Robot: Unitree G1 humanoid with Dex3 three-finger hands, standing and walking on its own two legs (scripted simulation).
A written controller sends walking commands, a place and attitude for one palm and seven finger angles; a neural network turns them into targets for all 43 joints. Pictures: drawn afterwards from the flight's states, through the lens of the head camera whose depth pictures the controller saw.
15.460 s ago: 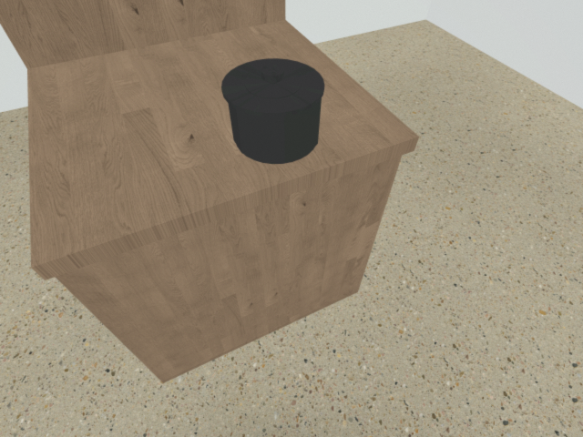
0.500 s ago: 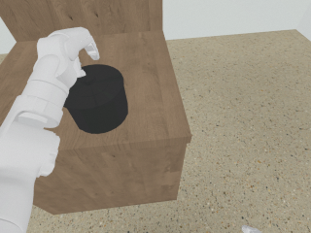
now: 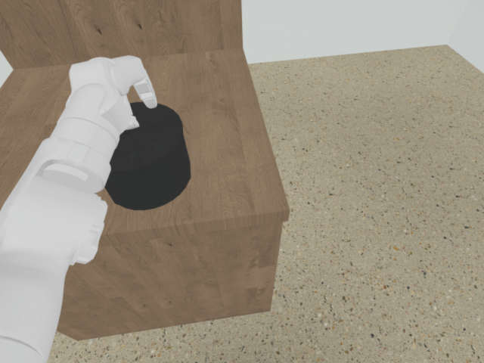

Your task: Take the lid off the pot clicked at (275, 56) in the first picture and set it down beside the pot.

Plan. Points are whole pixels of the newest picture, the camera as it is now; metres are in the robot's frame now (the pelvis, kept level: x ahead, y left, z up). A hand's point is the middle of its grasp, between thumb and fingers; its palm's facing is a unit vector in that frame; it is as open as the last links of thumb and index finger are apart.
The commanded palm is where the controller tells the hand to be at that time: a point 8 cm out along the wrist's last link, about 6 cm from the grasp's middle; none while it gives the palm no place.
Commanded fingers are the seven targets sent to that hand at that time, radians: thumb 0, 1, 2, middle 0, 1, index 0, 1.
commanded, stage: lower the open fingers around the knob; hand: left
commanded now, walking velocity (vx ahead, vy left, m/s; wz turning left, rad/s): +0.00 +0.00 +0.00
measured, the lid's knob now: (126, 124) +0.50 +0.19 +0.14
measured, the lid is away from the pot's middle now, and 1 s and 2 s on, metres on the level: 0.00 0.00 0.01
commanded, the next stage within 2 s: close the fingers and squeeze the knob in 0.46 s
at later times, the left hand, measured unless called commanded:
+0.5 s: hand (124, 122) +0.47 +0.17 +0.17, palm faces -0.37 -0.15 -0.92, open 9.8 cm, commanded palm +0.45 +0.19 +0.23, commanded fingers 0.00 -0.31 1.53 -0.86 -0.08 -0.86 -0.08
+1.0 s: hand (117, 125) +0.47 +0.19 +0.17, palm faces -0.40 -0.15 -0.90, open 9.1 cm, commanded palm +0.46 +0.20 +0.23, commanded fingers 0.00 0.15 0.90 -0.55 -1.03 -0.55 -1.03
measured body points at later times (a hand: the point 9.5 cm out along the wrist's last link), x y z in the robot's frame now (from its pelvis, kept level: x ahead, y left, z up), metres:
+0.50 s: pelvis +0.01 +0.00 +0.00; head +0.03 -0.02 +0.45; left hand +0.48 +0.18 +0.22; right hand +0.08 -0.27 -0.13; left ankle +0.03 +0.11 -0.74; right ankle -0.06 -0.12 -0.74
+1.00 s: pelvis +0.00 +0.00 +0.00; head +0.02 -0.01 +0.45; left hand +0.48 +0.19 +0.22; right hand +0.05 -0.27 -0.13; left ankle +0.03 +0.11 -0.74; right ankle -0.06 -0.12 -0.74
